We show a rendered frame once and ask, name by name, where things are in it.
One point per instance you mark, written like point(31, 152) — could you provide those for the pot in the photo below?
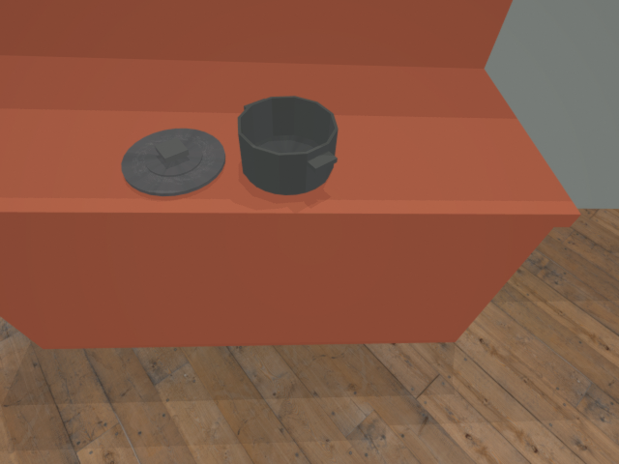
point(287, 144)

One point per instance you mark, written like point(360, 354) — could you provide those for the lid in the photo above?
point(145, 170)

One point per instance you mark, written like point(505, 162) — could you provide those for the table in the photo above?
point(437, 198)

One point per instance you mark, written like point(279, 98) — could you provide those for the knob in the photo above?
point(172, 150)

